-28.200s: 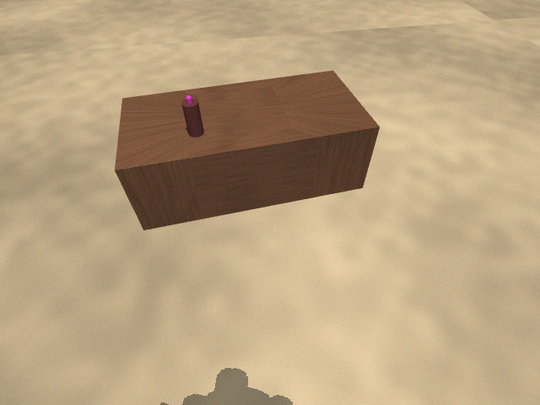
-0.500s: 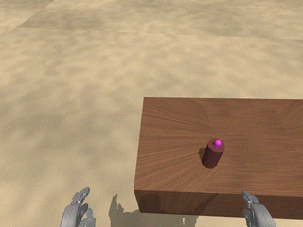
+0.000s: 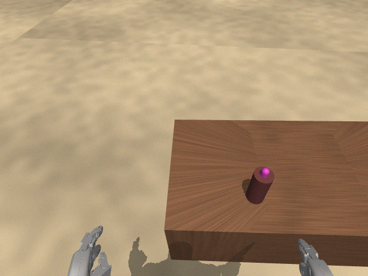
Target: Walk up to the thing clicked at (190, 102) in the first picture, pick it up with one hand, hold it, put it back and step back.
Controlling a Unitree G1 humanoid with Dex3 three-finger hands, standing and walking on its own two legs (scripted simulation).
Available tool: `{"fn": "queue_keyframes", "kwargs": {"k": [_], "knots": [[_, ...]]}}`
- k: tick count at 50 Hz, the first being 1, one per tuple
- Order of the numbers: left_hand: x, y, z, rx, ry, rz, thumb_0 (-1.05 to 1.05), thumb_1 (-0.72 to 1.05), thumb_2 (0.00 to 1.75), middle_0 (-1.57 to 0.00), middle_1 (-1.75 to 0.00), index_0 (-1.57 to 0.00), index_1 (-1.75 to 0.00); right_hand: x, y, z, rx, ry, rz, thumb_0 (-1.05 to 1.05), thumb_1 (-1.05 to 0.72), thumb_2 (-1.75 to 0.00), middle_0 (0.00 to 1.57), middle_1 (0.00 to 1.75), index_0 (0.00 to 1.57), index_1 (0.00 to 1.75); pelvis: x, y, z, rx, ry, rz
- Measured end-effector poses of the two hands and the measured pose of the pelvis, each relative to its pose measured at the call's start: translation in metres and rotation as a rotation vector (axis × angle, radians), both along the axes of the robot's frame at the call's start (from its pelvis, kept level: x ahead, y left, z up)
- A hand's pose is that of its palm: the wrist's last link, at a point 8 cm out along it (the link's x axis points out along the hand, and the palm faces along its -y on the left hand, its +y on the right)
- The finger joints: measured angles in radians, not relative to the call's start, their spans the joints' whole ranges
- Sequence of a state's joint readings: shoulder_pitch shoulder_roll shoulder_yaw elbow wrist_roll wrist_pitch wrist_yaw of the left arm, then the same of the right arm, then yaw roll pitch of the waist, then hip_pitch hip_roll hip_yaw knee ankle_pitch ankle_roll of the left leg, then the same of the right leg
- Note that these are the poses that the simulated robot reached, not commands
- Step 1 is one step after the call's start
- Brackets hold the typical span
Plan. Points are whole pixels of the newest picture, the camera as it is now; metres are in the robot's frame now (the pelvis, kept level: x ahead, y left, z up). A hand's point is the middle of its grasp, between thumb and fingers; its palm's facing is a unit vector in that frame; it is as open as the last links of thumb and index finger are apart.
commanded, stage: home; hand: right
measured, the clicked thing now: (260, 183) +0.50 -0.23 -0.23
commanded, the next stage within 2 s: stand in 1.60 s
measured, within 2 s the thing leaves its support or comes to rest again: neither
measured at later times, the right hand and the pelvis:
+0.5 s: hand out of the picture +0.16 -0.18 -0.05, palm faces +0.05 +0.98 -0.19, open 17.8 cm; pelvis +0.00 -0.01 +0.00, yaw +0 degrees
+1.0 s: hand out of the picture +0.17 -0.18 -0.05, palm faces +0.05 +0.98 -0.19, open 17.7 cm; pelvis +0.00 -0.01 +0.00, yaw +0 degrees
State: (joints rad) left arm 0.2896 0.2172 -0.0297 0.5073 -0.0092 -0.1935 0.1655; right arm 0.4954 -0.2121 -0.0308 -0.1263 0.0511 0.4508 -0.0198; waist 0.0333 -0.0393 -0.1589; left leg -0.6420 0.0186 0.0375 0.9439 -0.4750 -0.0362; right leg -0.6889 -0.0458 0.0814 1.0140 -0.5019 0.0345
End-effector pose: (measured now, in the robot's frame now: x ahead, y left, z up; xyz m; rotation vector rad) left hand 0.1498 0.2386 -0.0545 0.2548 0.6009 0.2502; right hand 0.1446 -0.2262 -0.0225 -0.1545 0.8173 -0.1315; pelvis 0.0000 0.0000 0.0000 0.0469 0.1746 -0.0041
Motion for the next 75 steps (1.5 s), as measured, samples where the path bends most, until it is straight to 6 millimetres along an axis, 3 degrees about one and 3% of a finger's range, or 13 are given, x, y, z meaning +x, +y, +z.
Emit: {"fn": "queue_keyframes", "kwargs": {"k": [10, 37, 75], "knots": [[-0.009, -0.001, -0.002, 0.006, -0.005, 0.014, 0.01, 0.9, 0.9, -0.21, -0.29, -0.21, -0.3, -0.003, -0.003, -0.001, 0.0, -0.001, 0.006, -0.01, 0.59, 0.0, 0.04, 0.03, 0.04, 0.03, -0.005, -0.004, -0.002, 0.004, 0.001, 0.006], [0.011, -0.009, 0.001, 0.01, -0.031, -0.009, 0.01, 0.9, 0.9, -0.21, -0.3, -0.21, -0.3, 0.003, -0.008, 0.0, 0.0, 0.004, 0.0, -0.01, 0.59, 0.0, 0.05, 0.03, 0.04, 0.03, 0.003, -0.006, -0.003, 0.008, 0.011, 0.0], [0.002, -0.008, -0.001, 0.008, -0.027, -0.004, 0.01, 0.9, 0.9, -0.21, -0.3, -0.21, -0.3, -0.001, -0.007, 0.0, -0.003, 0.001, 0.008, -0.01, 0.59, -0.02, 0.05, 0.04, 0.05, 0.04, -0.002, -0.006, -0.003, 0.007, 0.008, 0.003]]}}
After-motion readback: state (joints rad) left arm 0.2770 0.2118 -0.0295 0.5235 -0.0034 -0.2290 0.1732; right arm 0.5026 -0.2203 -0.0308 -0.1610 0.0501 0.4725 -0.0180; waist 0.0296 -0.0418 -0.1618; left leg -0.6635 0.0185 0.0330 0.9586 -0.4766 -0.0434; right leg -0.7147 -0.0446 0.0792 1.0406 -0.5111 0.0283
